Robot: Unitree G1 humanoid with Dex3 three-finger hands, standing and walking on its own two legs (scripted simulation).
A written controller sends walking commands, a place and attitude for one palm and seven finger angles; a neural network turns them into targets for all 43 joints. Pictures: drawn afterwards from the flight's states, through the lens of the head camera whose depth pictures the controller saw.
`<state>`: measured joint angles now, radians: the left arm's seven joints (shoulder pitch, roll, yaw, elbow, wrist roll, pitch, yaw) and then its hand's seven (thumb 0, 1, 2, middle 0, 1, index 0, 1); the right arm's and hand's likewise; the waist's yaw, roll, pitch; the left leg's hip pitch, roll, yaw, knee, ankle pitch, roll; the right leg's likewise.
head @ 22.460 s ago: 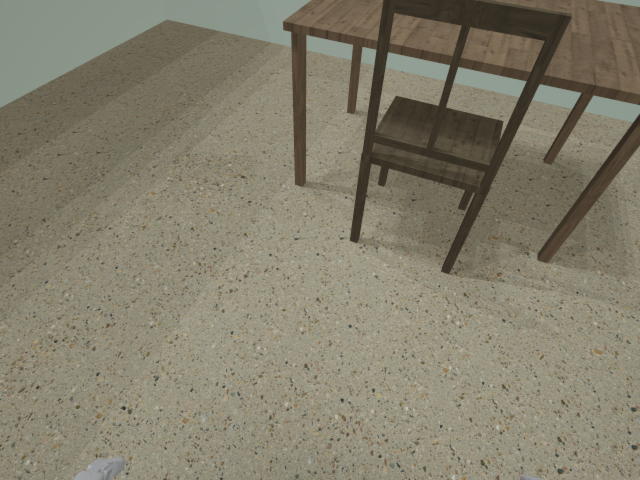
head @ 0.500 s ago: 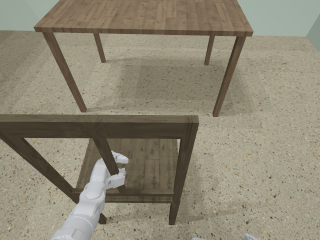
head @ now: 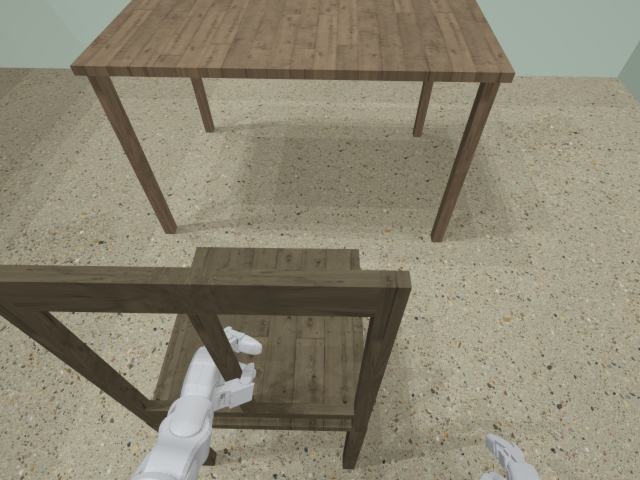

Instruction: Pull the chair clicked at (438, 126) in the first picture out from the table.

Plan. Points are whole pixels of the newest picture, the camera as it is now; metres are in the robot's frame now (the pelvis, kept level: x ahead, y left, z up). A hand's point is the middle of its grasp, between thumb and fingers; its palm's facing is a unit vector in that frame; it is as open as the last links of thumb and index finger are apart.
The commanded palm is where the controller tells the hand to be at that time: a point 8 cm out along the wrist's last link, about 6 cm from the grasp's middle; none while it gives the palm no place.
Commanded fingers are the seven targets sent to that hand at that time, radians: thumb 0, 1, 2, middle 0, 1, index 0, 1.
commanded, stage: stop walking, hand still on the chair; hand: left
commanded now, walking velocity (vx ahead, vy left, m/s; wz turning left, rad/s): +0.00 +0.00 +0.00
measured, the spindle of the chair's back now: (230, 369) +0.27 +0.14 -0.06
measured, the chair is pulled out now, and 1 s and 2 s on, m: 0.61 0.61 0.61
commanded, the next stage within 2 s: open the thumb and straighten the fingers in 0.06 s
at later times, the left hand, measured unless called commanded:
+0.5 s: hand (233, 380) +0.26 +0.14 -0.07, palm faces +0.00 -0.99 -0.16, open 10.7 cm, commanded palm +0.24 +0.19 -0.05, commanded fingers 0.00 -0.55 0.20 -0.30 -0.87 -0.30 -0.87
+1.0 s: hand (227, 392) +0.24 +0.15 -0.07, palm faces +0.00 -0.99 -0.17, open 17.3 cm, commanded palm +0.22 +0.20 -0.05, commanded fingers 0.00 -0.55 0.20 0.00 0.00 0.00 0.00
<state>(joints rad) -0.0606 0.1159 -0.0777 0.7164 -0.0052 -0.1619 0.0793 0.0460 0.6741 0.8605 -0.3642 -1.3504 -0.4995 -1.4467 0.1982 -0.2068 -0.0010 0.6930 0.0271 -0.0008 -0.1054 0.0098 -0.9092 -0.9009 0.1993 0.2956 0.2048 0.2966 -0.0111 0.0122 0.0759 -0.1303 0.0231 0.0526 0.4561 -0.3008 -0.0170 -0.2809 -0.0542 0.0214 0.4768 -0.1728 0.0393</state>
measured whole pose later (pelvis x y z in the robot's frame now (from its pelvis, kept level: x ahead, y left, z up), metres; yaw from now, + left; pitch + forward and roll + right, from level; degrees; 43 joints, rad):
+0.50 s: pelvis +0.00 -0.01 -0.02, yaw +3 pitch +8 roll +1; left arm 0.08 0.19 -0.02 0.36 -0.05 -0.02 0.02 0.01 -0.11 0.41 -0.43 -1.32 -0.47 -1.35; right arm 0.23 -0.27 -0.02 0.61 0.05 -0.09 -0.04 0.01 -0.91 -0.90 0.20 0.30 0.20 0.30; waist -0.05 0.01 -0.03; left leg -0.45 0.02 0.00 0.71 -0.41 -0.03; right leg -0.57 -0.07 -0.02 0.71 -0.28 0.03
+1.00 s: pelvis +0.02 -0.01 -0.04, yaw +5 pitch +11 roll +0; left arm 0.24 0.20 -0.04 0.09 -0.05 0.13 -0.02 -0.01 -0.53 0.20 -0.03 -0.08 -0.03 -0.08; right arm 0.23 -0.26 0.01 0.53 0.03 -0.14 -0.08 0.01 -0.91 -0.90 0.20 0.30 0.21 0.30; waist -0.05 0.04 -0.09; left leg -0.56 0.02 -0.05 0.88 -0.50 -0.03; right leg -0.67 -0.08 -0.06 0.87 -0.39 0.03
